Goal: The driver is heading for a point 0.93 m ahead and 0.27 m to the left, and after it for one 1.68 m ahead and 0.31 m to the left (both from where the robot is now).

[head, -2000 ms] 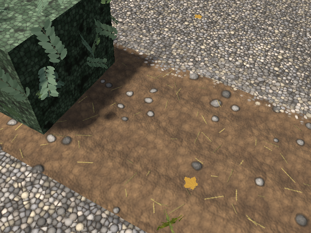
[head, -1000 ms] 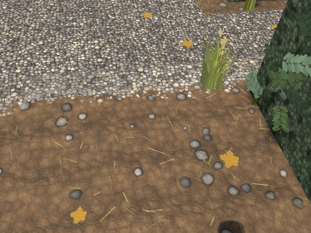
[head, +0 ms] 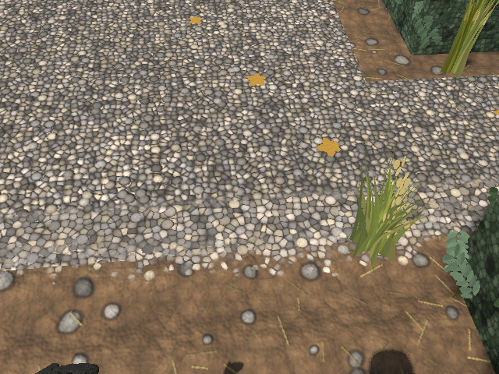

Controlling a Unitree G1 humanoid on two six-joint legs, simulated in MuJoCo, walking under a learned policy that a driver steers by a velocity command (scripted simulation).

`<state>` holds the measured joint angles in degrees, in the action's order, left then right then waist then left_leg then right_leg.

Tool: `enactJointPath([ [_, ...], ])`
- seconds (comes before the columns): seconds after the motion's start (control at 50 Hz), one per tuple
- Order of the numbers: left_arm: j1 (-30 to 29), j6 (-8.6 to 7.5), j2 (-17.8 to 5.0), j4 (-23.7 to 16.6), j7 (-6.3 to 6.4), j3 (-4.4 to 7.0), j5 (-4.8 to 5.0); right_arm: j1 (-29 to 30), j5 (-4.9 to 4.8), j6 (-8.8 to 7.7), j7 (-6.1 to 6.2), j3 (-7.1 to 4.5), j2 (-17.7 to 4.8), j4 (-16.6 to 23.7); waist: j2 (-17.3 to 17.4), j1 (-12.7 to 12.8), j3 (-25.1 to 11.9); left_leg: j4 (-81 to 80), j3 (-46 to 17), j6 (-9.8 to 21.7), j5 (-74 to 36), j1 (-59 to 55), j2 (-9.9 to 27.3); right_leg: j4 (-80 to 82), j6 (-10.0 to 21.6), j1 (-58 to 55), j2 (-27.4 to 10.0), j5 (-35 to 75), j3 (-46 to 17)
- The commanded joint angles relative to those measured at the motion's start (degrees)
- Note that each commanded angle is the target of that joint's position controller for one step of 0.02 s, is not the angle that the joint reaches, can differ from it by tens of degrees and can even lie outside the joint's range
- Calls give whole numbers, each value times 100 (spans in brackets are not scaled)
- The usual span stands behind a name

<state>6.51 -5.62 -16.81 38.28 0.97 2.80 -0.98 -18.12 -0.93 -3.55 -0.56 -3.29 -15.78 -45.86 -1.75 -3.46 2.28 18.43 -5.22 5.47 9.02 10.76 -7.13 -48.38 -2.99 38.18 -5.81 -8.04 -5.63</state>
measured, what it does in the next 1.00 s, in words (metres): walks ahead, turning left: right foot, then left foot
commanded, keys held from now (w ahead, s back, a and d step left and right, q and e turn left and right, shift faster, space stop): w+q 1.00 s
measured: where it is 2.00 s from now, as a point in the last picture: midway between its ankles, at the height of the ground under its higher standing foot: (127, 248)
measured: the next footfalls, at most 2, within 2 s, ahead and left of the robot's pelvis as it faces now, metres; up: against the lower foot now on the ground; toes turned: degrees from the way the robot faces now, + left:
right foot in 0.20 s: +0.30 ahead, -0.14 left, +0.00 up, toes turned +11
left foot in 0.70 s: +0.49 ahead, +0.20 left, +0.00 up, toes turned +28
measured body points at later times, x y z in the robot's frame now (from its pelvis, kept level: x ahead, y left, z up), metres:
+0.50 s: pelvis +0.27 -0.03 +0.00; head +0.30 -0.03 +0.45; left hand +0.23 +0.26 -0.12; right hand +0.53 -0.24 -0.09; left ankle +0.34 +0.15 -0.68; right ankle +0.26 -0.15 -0.75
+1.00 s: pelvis +0.51 +0.13 +0.00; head +0.53 +0.16 +0.45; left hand +0.53 +0.46 -0.09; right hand +0.73 -0.07 -0.10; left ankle +0.45 +0.18 -0.75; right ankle +0.74 +0.05 -0.68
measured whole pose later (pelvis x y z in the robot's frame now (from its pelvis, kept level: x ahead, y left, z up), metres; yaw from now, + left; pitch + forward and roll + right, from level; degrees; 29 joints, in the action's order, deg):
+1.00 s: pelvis +0.51 +0.13 +0.00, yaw +36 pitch +2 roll -1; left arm 4.6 -5.6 -18.2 39.2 -0.5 2.6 -0.9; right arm -18.9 -0.9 -2.0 0.3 -3.6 -16.4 -39.4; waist -2.0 -3.1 2.7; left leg 19.5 -6.1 5.1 10.9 9.5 -6.1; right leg -46.4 -4.0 38.2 -5.4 -5.4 -5.2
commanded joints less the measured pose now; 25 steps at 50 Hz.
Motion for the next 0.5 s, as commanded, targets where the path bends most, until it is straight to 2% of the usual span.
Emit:
enactJointPath([
  [0.02, -363, -64, -232, -431, -21, 39, 28, 153, -58, -45, 102, -261, -1018, 438, 531, 34, -214, -590, -905, 766, -786, 654, 1103, 1134, -108, -869, 363, 1154, 267],
  [0.08, -815, -121, -332, -576, -104, 63, 126, -188, -94, 38, 131, -263, -1010, 367, 617, -136, -213, -285, -1292, 705, -439, 325, 1240, 1709, -99, -1043, 554, 1268, 184],
  [0.12, -870, -171, -473, -623, -158, 120, 148, -283, -89, 90, 151, -260, -976, 371, 671, -92, -254, 82, -1693, 631, -295, -117, 1371, 2042, -7, -1108, 613, 899, 65],
  [0.16, -571, -224, -597, -570, -179, 194, 168, -187, -61, 126, 163, -278, -983, 424, 858, 134, -312, 483, -1967, 520, -462, -292, 1433, 2253, 177, -1537, 627, 439, 86],
  [0.18, -95, -248, -703, -453, -153, 267, 152, -99, -48, 132, 154, -244, -874, 475, 859, 407, -517, 896, -1886, 378, -694, -179, 1249, 2506, 348, -2256, 597, 484, 176],
  [0.2, 638, -273, -939, -378, -108, 355, 54, -40, 2, 102, 124, -143, -594, 576, 626, 767, -1163, 2041, -1569, 179, -575, 285, 973, 2325, 695, -3563, -20, 419, -299],
  [0.22, 1376, -230, -1420, -296, -63, 474, -51, -588, -20, 51, 125, -26, -216, 703, -587, 766, -2055, 3924, -731, -235, 1082, 1912, 218, 2336, 1439, -5654, -1334, 3, -2148],
  [0.24, 1646, -144, -1313, -110, -124, 482, 69, -872, -119, 14, 123, -11, -443, 800, -1707, 681, -2240, 5097, -450, -374, 2589, 3194, 324, 2843, 1908, -6045, -2030, -1343, -4011],
  [0.26, 1346, -112, -799, -219, -113, 352, 105, -504, -161, 43, 130, -145, -950, 723, -852, 798, -1422, 5582, -551, -437, 2110, 3564, 663, 3032, 1685, -5392, -1783, -1973, -3462],
  [0.28, 1087, -64, -594, -246, -93, 282, 85, -7, -98, 85, 127, -184, -1038, 814, -401, 820, -833, 5636, -338, -483, 1613, 3551, 847, 3096, 1450, -4683, -1496, -1582, -2534],
  [0.3, 852, -39, -490, -217, -96, 231, 57, 231, -37, 105, 116, -192, -953, 901, -217, 706, -447, 5435, -264, -515, 1280, 3412, 996, 3263, 1359, -4033, -1230, -962, -1916],
  [0.32, 702, -38, -395, -175, -94, 194, 34, 316, -24, 129, 88, -212, -867, 955, -322, 576, -227, 5208, -251, -525, 1062, 3250, 1153, 3422, 1301, -3607, -1034, -517, -1446],
  [0.36, 608, -76, -379, -92, -102, 201, 47, 245, -80, 197, 41, -177, -610, 992, -508, 436, -118, 4973, -101, -555, 876, 2948, 1284, 3709, 1281, -3143, -852, -29, -793],
  [0.38, 613, -100, -428, -38, -106, 223, 70, 302, -72, 224, 31, -157, -523, 1038, -475, 417, -92, 4837, -60, -589, 777, 2980, 1315, 3807, 1333, -3085, -856, 225, -558],
  [0.44, 683, -117, -656, 136, -93, 307, 64, 610, -20, 240, 4, -115, -428, 1176, -267, 441, -76, 4141, -35, -686, 216, 3169, 1386, 3934, 1427, -3223, -929, 890, -4],
  [0.5, 700, -67, -792, 252, -69, 338, 85, 1024, -36, 184, -98, -71, -361, 1247, -186, 578, -31, 3118, 169, -633, -676, 2963, 1341, 3934, 1279, -3351, -794, 1175, 636],
])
